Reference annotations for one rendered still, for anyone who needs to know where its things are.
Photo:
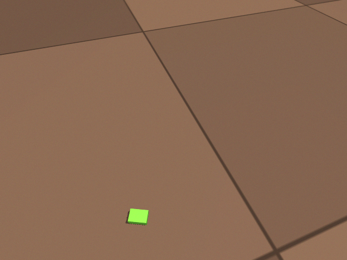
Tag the small box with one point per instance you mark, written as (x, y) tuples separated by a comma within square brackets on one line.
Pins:
[(138, 216)]

